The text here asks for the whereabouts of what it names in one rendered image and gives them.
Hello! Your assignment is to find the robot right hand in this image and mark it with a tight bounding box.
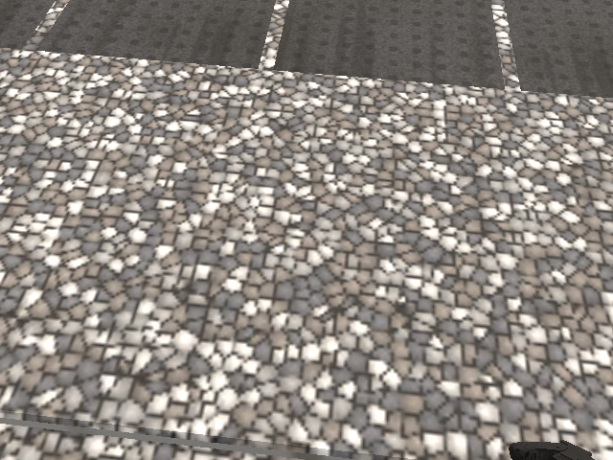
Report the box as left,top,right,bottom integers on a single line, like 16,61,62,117
509,440,595,460

